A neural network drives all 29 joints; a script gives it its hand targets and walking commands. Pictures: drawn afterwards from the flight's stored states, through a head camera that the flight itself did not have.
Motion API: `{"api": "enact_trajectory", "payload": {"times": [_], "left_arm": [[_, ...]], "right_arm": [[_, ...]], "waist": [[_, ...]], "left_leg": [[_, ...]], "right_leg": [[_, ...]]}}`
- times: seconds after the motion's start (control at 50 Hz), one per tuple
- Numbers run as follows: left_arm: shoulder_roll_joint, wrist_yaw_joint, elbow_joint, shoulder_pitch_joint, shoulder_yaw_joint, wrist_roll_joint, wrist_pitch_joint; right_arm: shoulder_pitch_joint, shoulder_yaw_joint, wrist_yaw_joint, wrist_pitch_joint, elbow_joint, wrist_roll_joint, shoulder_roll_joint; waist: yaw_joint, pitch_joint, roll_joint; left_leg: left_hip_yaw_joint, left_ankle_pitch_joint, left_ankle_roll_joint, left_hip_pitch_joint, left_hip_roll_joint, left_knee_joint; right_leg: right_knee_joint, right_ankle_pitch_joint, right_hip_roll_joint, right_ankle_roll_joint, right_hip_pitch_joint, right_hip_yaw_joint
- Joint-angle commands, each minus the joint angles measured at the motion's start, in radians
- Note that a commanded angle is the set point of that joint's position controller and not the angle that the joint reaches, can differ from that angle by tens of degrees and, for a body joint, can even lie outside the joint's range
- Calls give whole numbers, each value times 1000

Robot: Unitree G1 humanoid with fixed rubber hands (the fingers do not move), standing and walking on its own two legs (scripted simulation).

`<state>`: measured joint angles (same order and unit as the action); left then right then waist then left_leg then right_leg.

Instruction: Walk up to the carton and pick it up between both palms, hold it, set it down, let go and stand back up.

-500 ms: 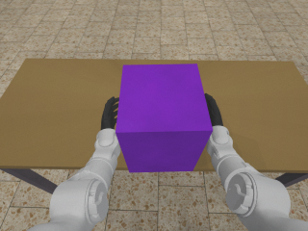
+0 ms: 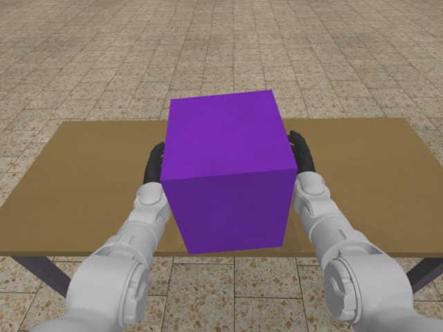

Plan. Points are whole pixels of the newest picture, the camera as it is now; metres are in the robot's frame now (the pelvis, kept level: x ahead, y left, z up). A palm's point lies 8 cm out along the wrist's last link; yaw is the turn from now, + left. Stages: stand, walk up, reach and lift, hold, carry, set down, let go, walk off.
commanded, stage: reach and lift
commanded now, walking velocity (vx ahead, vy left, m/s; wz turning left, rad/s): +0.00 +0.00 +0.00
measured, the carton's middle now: (228, 175) +0.43 -0.01 +0.07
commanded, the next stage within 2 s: hold in 1.96 s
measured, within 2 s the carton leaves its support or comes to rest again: neither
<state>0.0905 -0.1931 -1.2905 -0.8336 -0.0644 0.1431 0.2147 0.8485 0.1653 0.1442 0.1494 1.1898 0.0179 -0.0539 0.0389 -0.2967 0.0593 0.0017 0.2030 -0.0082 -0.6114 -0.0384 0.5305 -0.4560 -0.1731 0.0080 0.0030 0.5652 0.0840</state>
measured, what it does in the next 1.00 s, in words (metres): stands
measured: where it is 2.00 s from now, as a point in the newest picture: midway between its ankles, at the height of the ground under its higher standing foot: outside the picture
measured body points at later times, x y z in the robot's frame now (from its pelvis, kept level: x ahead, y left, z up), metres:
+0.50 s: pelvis +0.00 -0.01 +0.02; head -0.03 +0.01 +0.47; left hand +0.41 +0.14 +0.14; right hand +0.40 -0.16 +0.15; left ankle +0.02 +0.12 -0.73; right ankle +0.01 -0.12 -0.73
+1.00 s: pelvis +0.01 +0.00 +0.02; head -0.04 +0.04 +0.46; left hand +0.39 +0.15 +0.18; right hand +0.38 -0.15 +0.17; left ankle +0.02 +0.12 -0.73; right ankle +0.01 -0.12 -0.73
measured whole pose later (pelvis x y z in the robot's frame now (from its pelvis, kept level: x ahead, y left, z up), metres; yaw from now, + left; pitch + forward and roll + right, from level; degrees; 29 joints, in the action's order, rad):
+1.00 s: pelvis +0.01 +0.00 +0.02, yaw +1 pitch -5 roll -1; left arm -0.02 -0.09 -0.30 -0.57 -0.21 -0.25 -0.54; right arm 0.64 0.05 0.18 -0.23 0.64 -0.20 -0.03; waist 0.10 -0.03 -0.06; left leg 0.02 0.19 -0.01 -0.10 -0.02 0.38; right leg -0.26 -0.14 0.00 -0.01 0.03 0.07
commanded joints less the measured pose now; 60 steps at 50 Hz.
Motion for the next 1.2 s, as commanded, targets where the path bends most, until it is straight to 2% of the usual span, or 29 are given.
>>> {"api": "enact_trajectory", "payload": {"times": [0.0,0.02,0.06,0.08,0.16,0.22,0.26,0.28,0.3,0.34,0.36,0.38,0.4,0.46,0.5,0.56,0.62,0.64,0.7,0.76,0.8,0.84,0.86,0.92,0.96,1.02,1.04,1.12,1.18], "left_arm": [[-804,145,498,-1091,216,-85,19],[-806,140,502,-1090,189,-101,-7],[-784,141,475,-1027,163,-121,-70],[-768,144,458,-998,135,-131,-100],[-729,171,415,-886,32,-205,-220],[-643,204,421,-808,-78,-274,-296],[-621,228,473,-772,-105,-302,-323],[-621,237,507,-774,-102,-305,-330],[-628,243,533,-781,-91,-313,-334],[-657,244,649,-838,-34,-300,-338],[-678,242,692,-852,-15,-294,-338],[-690,240,693,-853,7,-295,-348],[-697,240,706,-844,22,-296,-355],[-718,243,707,-780,77,-287,-391],[-756,242,758,-789,137,-267,-410],[-817,226,851,-765,252,-204,-425],[-827,217,942,-747,320,-169,-451],[-821,218,949,-730,312,-174,-467],[-768,250,901,-589,232,-228,-544],[-776,270,974,-553,246,-247,-603],[-784,276,1002,-551,250,-259,-634],[-780,276,1088,-550,273,-265,-650],[-784,275,1100,-547,276,-268,-654],[-800,264,1199,-510,357,-241,-672],[-791,260,1184,-476,370,-248,-700],[-776,272,1182,-439,364,-258,-731],[-781,279,1195,-409,348,-274,-733],[-790,269,1233,-499,393,-229,-722],[-787,260,1210,-526,387,-216,-720]], "right_arm": [[809,-249,-168,-26,-215,-14,742],[806,-241,-172,-42,-207,-18,740],[819,-212,-169,-69,-206,-43,692],[839,-210,-168,-84,-222,-51,685],[802,-149,-167,-141,-178,-59,634],[744,-100,-165,-181,-157,-36,622],[728,-106,-154,-185,-205,-34,637],[731,-119,-149,-180,-241,-29,659],[746,-136,-145,-171,-289,-29,680],[737,-154,-143,-166,-330,-24,709],[764,-175,-144,-156,-383,-27,723],[768,-178,-144,-155,-386,-23,715],[779,-192,-146,-151,-412,-27,710],[797,-223,-140,-148,-482,-29,698],[795,-224,-138,-154,-497,-27,693],[818,-314,-131,-154,-631,-82,698],[768,-380,-106,-191,-683,-128,701],[740,-396,-100,-212,-679,-136,696],[679,-416,-76,-270,-690,-163,670],[651,-425,-59,-300,-716,-200,643],[630,-413,-63,-309,-703,-218,627],[587,-426,-65,-313,-733,-227,620],[600,-435,-69,-310,-764,-235,617],[596,-494,-65,-309,-902,-279,612],[587,-491,-65,-324,-908,-284,590],[592,-496,-60,-344,-931,-268,590],[592,-534,-53,-346,-974,-269,628],[674,-559,-55,-351,-1045,-277,668],[690,-547,-62,-361,-1032,-260,675]], "waist": [[20,-609,10],[11,-580,-14],[4,-494,3],[-11,-462,-27],[-10,-281,-40],[-25,-140,-94],[-34,-138,-110],[-30,-166,-126],[-36,-201,-110],[-7,-272,-70],[-11,-307,-66],[2,-301,-50],[-15,-301,-29],[-13,-285,-25],[19,-276,-13],[27,-389,6],[51,-399,4],[58,-374,-14],[35,-215,-78],[50,-164,-39],[61,-127,-2],[78,-152,17],[70,-167,24],[82,-223,50],[87,-149,56],[77,-84,8],[54,-81,-21],[44,-165,-19],[36,-180,-33]], "left_leg": [[29,-268,-72,417,47,-61],[25,-287,-69,457,41,-59],[16,-291,-72,479,43,-78],[9,-273,-60,479,44,-87],[-8,-180,-43,478,50,-167],[-37,-96,-10,447,63,-231],[-50,-93,4,441,74,-257],[-55,-103,10,448,79,-259],[-60,-109,13,454,86,-257],[-57,-157,-4,493,86,-246],[-57,-194,-7,513,90,-232],[-55,-203,-14,536,87,-228],[-52,-211,-21,535,85,-223],[-44,-205,-19,548,82,-220],[-33,-204,-28,589,71,-213],[-7,-334,-52,662,67,-156],[16,-393,-62,686,69,-130],[23,-388,-59,684,68,-133],[21,-289,-27,620,79,-181],[24,-327,-46,637,79,-185],[22,-338,-65,667,74,-189],[22,-408,-78,720,76,-173],[24,-432,-82,731,74,-163],[33,-539,-103,784,73,-121],[34,-512,-99,776,68,-129],[28,-388,-75,723,69,-166],[24,-347,-50,681,82,-175],[25,-271,-36,660,81,-182],[21,-191,-20,646,78,-198]], "right_leg": [[9,273,-80,11,-303,-25],[24,246,-84,15,-298,-22],[57,223,-79,16,-317,-27],[72,213,-75,8,-336,-30],[124,184,-55,-3,-435,-42],[158,169,-33,-26,-541,-55],[165,205,-24,-45,-627,-64],[165,243,-21,-53,-665,-68],[162,265,-17,-58,-684,-69],[155,321,-20,-56,-694,-59],[148,357,-27,-56,-702,-51],[153,356,-29,-54,-701,-49],[152,345,-30,-48,-699,-40],[159,304,-37,-45,-653,-27],[173,243,-43,-32,-590,-18],[159,322,-60,-24,-572,-12],[154,364,-63,-34,-569,-20],[159,353,-63,-36,-570,-21],[175,326,-50,-55,-634,-37],[171,337,-59,-52,-648,-30],[185,272,-65,-39,-611,-17],[187,296,-71,-37,-614,-9],[184,301,-75,-35,-611,-6],[174,365,-84,-33,-609,0],[183,307,-87,-25,-573,4],[192,242,-83,-30,-574,3],[193,271,-68,-40,-630,-17],[173,256,-68,-39,-610,-20],[178,196,-64,-38,-579,-23]]}}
